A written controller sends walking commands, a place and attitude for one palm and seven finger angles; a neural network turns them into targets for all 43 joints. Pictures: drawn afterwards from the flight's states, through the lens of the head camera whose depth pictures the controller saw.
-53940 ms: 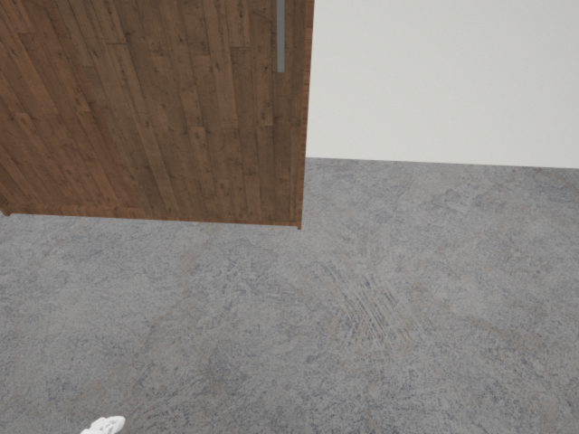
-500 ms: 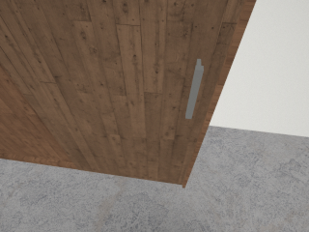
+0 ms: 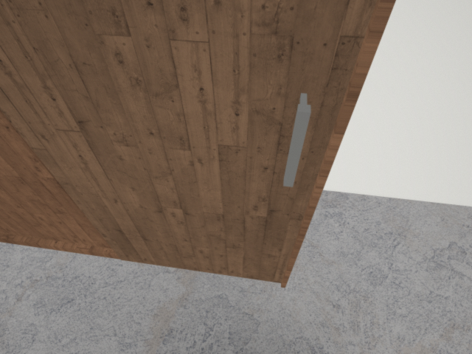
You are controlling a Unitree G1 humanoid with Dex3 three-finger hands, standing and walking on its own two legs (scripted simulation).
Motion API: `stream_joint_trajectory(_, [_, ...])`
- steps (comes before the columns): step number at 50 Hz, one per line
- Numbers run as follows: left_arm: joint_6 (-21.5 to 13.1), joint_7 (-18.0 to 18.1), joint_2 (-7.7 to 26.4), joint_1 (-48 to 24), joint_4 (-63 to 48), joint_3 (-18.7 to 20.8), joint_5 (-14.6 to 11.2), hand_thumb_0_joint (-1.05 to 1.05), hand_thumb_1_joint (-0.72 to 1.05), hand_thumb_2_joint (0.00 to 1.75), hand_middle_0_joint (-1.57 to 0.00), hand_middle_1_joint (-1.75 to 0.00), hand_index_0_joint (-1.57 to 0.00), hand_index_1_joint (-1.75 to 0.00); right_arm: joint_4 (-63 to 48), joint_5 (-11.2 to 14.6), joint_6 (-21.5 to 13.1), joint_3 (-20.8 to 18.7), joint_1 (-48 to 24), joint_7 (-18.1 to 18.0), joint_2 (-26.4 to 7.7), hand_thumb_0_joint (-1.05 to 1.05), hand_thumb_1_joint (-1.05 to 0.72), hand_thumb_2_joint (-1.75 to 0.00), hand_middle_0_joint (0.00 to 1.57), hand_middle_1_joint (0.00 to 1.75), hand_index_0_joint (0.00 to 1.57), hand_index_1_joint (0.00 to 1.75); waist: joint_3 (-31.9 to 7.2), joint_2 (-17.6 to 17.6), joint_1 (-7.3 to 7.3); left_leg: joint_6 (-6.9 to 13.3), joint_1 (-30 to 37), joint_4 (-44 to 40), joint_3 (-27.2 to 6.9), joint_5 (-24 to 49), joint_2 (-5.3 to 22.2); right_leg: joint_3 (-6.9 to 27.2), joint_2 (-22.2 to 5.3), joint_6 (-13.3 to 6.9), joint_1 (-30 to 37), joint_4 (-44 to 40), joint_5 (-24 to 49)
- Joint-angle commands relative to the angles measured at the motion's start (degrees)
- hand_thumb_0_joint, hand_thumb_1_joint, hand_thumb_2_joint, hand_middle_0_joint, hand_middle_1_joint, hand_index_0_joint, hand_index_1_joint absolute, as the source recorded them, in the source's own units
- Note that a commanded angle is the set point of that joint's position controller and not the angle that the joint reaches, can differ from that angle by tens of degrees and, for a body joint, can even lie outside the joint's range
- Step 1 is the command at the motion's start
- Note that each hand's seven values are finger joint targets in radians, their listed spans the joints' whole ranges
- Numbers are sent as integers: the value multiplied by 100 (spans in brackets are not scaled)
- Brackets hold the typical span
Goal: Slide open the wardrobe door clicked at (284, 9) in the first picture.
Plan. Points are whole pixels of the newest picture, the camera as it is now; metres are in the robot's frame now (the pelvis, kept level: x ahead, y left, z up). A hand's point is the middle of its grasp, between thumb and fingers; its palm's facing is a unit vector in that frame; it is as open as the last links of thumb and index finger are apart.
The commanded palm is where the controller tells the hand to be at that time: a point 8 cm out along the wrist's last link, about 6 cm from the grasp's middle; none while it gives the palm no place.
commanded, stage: look again from close up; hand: right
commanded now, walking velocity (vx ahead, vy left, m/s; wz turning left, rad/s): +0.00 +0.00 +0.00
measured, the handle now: (295, 143) +0.46 -0.08 +0.10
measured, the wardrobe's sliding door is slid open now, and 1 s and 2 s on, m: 0.00 0.00 0.00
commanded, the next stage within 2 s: none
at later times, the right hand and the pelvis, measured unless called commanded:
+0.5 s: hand out of the picture -0.01 -0.21 -0.18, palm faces +0.03 +0.98 -0.21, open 7.4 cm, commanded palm none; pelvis -0.02 -0.02 -0.01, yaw -2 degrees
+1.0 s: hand out of the picture -0.05 -0.21 -0.18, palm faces +0.03 +0.98 -0.21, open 7.4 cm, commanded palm none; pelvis -0.03 -0.02 +0.00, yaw -2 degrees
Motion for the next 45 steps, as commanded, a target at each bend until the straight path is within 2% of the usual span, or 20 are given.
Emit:
stream_joint_trajectory(1, [-83,37,643,247,-161,91,-22,0,90,90,-20,-30,-20,-30,-124,26,-71,-73,397,-58,-590,0,-90,-90,20,30,20,30,-213,-149,-38,252,-545,-509,-230,762,406,427,-444,-151,662,-301,1024])
stream_joint_trajectory(2, [-209,-14,841,101,-614,83,-83,0,90,90,-20,-30,-20,-30,-82,-47,-241,-24,846,-294,-577,0,-90,-90,20,30,20,30,-417,-331,-110,223,-582,-475,-499,2147,581,326,-466,-49,567,777,1582])
stream_joint_trajectory(3, [-236,-35,697,202,-824,26,-55,0,90,90,-20,-30,-20,-30,-254,-34,-335,-51,654,-289,-785,0,-90,-90,20,30,20,30,-681,-368,68,266,-210,-143,-354,3472,738,307,-322,-37,413,640,1513])
stream_joint_trajectory(4, [-296,-8,585,475,-753,45,-12,0,90,90,-20,-30,-20,-30,-393,-4,-337,-50,635,-248,-785,0,-90,-90,20,30,20,30,-1056,-298,62,320,68,385,-186,3694,659,269,-253,-152,544,494,1614])
stream_joint_trajectory(5, [-299,10,700,590,-749,60,-7,0,90,90,-20,-30,-20,-30,-403,29,-331,-26,676,-247,-674,0,-90,-90,20,30,20,30,-1297,-23,25,317,128,454,-48,3281,538,389,-335,-219,585,595,2064])
stream_joint_trajectory(6, [-269,19,756,601,-808,71,-28,0,90,90,-20,-30,-20,-30,-430,38,-305,-19,675,-249,-593,0,-90,-90,20,30,20,30,-1222,158,17,317,40,383,13,2720,454,464,-399,-249,555,587,2147])
stream_joint_trajectory(8, [-235,18,776,484,-927,75,-31,0,90,90,-20,-30,-20,-30,-511,22,-245,-2,674,-217,-608,0,-90,-90,20,30,20,30,-804,-77,-42,317,-271,288,5,1833,380,506,-395,-274,411,476,1932])
stream_joint_trajectory(9, [-208,14,796,440,-978,74,-31,0,90,90,-20,-30,-20,-30,-554,21,-214,-9,640,-206,-602,0,-90,-90,20,30,20,30,-506,-92,-32,319,-441,229,2,1363,347,543,-376,-278,224,398,1602])
stream_joint_trajectory(10, [-169,6,787,372,-1040,81,-27,0,90,90,-20,-30,-20,-30,-589,21,-179,-3,616,-188,-608,0,-90,-90,20,30,20,30,-169,-108,-50,324,-643,107,-43,793,327,581,-335,-279,8,237,978])
stream_joint_trajectory(12, [-125,-25,829,335,-1135,95,-14,0,90,90,-20,-30,-20,-30,-654,5,-139,10,568,-152,-655,0,-90,-90,20,30,20,30,231,-197,-14,356,-957,-31,-119,-170,263,679,-260,-265,-271,-56,-143])
stream_joint_trajectory(13, [-135,-32,824,355,-1138,100,-2,0,90,90,-20,-30,-20,-30,-678,-11,-148,3,602,-144,-684,0,-90,-90,20,30,20,30,173,-345,-40,362,-901,-1,-102,-95,251,701,-255,-282,-258,-71,-100])
stream_joint_trajectory(16, [-126,-49,897,353,-1227,114,-4,0,90,90,-20,-30,-20,-30,-738,6,-133,4,651,-117,-740,0,-90,-90,20,30,20,30,22,-237,-38,350,-934,-15,-131,-391,246,775,-244,-271,-236,-224,-609])
stream_joint_trajectory(19, [-143,-58,938,347,-1253,113,-10,0,90,90,-20,-30,-20,-30,-789,-1,-143,5,677,-99,-786,0,-90,-90,20,30,20,30,-103,-127,-50,336,-870,-37,-119,-304,267,779,-252,-282,-189,-265,-564])
stream_joint_trajectory(21, [-152,-62,982,341,-1253,118,-8,0,90,90,-20,-30,-20,-30,-796,4,-134,0,702,-87,-792,0,-90,-90,20,30,20,30,-174,-217,-49,326,-883,-33,-115,-345,260,843,-276,-283,-135,-374,-701])
stream_joint_trajectory(23, [-160,-60,975,313,-1243,118,-19,0,90,90,-20,-30,-20,-30,-782,-8,-147,7,766,-79,-795,0,-90,-90,20,30,20,30,-113,-140,-83,322,-838,-102,-107,-262,268,836,-283,-300,-178,-406,-679])
stream_joint_trajectory(28, [-181,-63,1033,312,-1165,119,-34,0,90,90,-20,-30,-20,-30,-725,-3,-167,5,834,-59,-860,0,-90,-90,20,30,20,30,-179,-211,-82,313,-800,-210,-128,-136,305,824,-277,-289,-76,-430,-518])
stream_joint_trajectory(32, [-166,-71,1093,256,-1082,114,-40,0,90,90,-20,-30,-20,-30,-637,8,-159,23,864,-41,-901,0,-90,-90,20,30,20,30,-60,-245,-83,302,-888,-318,-145,-315,339,840,-285,-255,-120,-574,-841])
stream_joint_trajectory(36, [-176,-72,1128,261,-988,109,-42,0,90,90,-20,-30,-20,-30,-550,12,-173,23,905,-32,-939,0,-90,-90,20,30,20,30,-160,-299,-83,311,-847,-371,-162,-252,361,836,-278,-243,-14,-588,-735])
stream_joint_trajectory(39, [-193,-68,1150,279,-929,103,-54,0,90,90,-20,-30,-20,-30,-498,8,-188,25,910,-32,-958,0,-90,-90,20,30,20,30,-241,-172,-80,304,-747,-379,-140,-49,375,806,-309,-249,65,-563,-459])
stream_joint_trajectory(45, [-180,-74,1174,245,-822,94,-59,0,90,90,-20,-30,-20,-30,-409,9,-182,29,879,-27,-979,0,-90,-90,20,30,20,30,-52,-191,-100,297,-775,-487,-146,-191,398,833,-296,-224,-48,-696,-653])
